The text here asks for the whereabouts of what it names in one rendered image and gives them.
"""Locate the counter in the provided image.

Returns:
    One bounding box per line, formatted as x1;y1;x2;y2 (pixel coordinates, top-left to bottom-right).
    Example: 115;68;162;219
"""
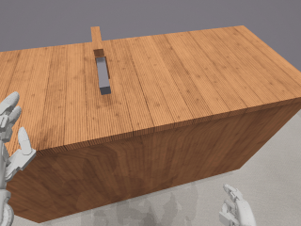
0;25;301;223

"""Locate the robot left hand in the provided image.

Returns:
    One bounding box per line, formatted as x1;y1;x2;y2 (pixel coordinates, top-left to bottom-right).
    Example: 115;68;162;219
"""
0;91;37;190

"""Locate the robot left forearm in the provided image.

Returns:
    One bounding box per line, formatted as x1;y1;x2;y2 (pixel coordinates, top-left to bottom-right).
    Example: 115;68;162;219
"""
0;189;14;226

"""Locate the robot right hand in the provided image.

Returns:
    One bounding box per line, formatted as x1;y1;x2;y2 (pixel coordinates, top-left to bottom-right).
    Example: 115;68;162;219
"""
219;184;257;226

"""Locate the tap lever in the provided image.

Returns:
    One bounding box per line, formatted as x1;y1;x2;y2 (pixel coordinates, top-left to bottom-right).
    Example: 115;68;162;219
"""
96;56;111;95

